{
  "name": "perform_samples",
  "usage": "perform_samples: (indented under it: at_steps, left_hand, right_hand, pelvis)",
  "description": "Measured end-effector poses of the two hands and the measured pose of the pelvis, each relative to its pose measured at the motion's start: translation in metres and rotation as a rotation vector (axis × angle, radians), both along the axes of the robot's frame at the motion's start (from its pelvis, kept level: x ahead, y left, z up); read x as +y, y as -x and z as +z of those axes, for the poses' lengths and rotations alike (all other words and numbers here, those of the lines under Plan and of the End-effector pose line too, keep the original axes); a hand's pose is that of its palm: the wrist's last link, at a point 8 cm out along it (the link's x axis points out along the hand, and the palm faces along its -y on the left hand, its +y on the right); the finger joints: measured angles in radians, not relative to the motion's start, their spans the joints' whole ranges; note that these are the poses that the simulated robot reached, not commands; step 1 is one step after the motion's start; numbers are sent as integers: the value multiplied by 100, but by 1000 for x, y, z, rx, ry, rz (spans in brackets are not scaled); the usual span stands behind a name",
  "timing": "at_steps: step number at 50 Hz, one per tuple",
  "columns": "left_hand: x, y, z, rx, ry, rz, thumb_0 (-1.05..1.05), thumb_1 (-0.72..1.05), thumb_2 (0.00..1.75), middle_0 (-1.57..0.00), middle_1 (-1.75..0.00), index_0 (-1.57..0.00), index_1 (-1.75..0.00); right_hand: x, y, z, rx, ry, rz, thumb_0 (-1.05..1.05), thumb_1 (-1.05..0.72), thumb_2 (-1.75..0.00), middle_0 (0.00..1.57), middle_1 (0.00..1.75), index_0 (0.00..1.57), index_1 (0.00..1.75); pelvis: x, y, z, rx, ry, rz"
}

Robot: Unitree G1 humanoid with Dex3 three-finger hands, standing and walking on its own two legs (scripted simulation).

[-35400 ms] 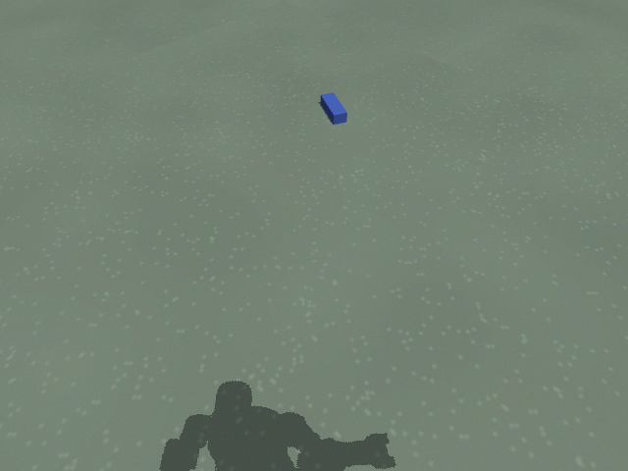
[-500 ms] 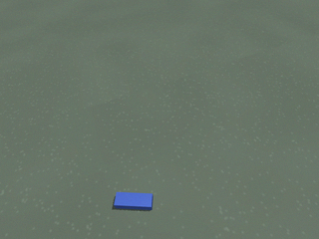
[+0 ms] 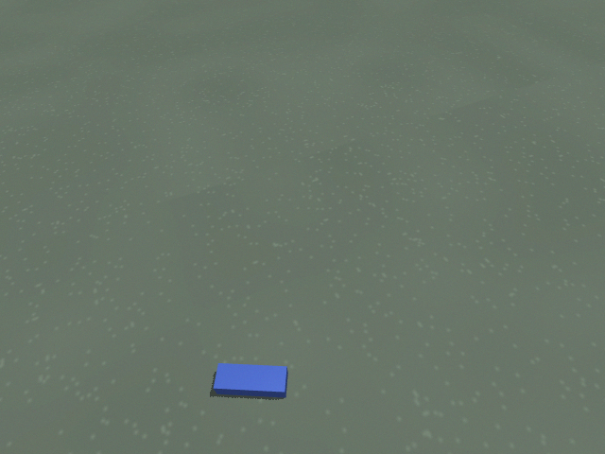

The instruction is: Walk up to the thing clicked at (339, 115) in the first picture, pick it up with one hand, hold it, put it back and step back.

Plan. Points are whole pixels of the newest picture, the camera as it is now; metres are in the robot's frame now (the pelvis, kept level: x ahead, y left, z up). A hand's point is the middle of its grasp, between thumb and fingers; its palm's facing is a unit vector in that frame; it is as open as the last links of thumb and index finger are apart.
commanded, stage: stand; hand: left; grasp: from above
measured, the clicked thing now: (251, 380) +0.46 +0.20 -0.75
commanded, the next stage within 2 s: step back in 0.26 s
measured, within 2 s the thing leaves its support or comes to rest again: neither
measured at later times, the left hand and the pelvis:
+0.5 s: hand out of the picture +0.08 +0.29 -0.17, palm faces -0.02 -0.92 -0.39, open 7.4 cm; pelvis -0.03 +0.03 -0.02, yaw +0 degrees
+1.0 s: hand out of the picture -0.02 +0.29 -0.17, palm faces -0.11 -0.91 -0.40, open 7.4 cm; pelvis -0.13 +0.04 -0.03, yaw -5 degrees
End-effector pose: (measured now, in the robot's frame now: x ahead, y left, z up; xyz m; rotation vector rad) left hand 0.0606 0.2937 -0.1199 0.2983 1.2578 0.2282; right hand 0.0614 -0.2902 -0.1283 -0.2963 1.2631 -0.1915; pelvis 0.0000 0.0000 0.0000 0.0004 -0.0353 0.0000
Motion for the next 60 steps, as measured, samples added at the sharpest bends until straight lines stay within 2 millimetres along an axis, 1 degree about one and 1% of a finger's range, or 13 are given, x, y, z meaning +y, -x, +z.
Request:
perform_samples:
  at_steps: [14,20,23,25,28,31,35,41,45,49,54,57,60]
  left_hand:
    - [-1,-7,1,-16,-2,-7,0,90,90,-21,-30,-21,-30]
    - [15,-10,-1,-45,-28,-10,0,90,90,-21,-30,-21,-30]
    - [29,-13,-3,-58,-44,-42,0,90,90,-21,-30,-21,-30]
    - [40,-17,-8,-73,-50,-60,0,90,90,-21,-30,-21,-30]
    - [58,-26,-20,-112,-45,-63,0,90,90,-21,-30,-21,-30]
    - [64,-26,-22,-124,-47,-61,0,90,90,-20,-30,-21,-30]
    - [63,-12,-20,-103,-31,-83,0,90,90,-20,-30,-20,-30]
    - [59,26,-20,-36,-27,-123,0,90,90,-20,-30,-20,-30]
    - [53,48,-19,-32,-40,-141,0,90,90,-21,-30,-21,-30]
    - [44,75,-15,-50,-58,-145,0,90,90,-20,-30,-21,-30]
    - [38,107,1,-71,-62,-124,0,90,90,-21,-30,-21,-30]
    - [41,116,8,-99,-70,-117,0,90,90,-21,-30,-21,-30]
    - [45,120,10,-149,-75,-121,0,90,90,-21,-30,-21,-30]
  right_hand:
    - [-3,-7,0,-14,0,1,0,-91,-90,20,30,20,30]
    - [-9,-8,0,-34,24,-9,0,-91,-90,20,30,20,30]
    - [-7,0,3,-37,48,-15,0,-91,-90,20,30,20,30]
    - [-3,9,4,-35,68,-16,0,-91,-90,20,30,20,30]
    - [5,29,1,-10,110,-3,0,-91,-90,20,30,20,30]
    - [17,52,6,30,110,-2,0,-91,-90,20,30,20,30]
    - [27,72,11,37,111,-19,0,-90,-90,20,30,20,30]
    - [33,86,8,-48,92,-46,0,-90,-90,20,30,20,30]
    - [28,100,-2,-84,70,-47,0,-90,-90,20,30,21,30]
    - [16,117,-15,-104,45,-59,0,-90,-90,20,30,21,30]
    - [11,141,-10,-92,36,-68,0,-90,-90,20,30,20,30]
    - [9,160,-7,-74,48,-50,0,-91,-90,20,30,20,30]
    - [10,181,-6,-38,67,-26,0,-91,-90,20,30,20,30]
  pelvis:
    - [-1,-2,-1,3,0,-4]
    - [6,19,-7,6,0,-7]
    - [18,28,-12,11,-7,-11]
    - [27,33,-16,16,-5,-6]
    - [40,42,-27,18,5,1]
    - [45,54,-24,9,9,0]
    - [50,66,-17,17,14,-21]
    - [52,89,-17,8,11,-64]
    - [47,108,-23,0,3,-89]
    - [37,130,-30,-17,21,-94]
    - [35,152,-21,-15,-19,-89]
    - [37,167,-18,-1,-21,-73]
    - [41,183,-18,6,-17,-49]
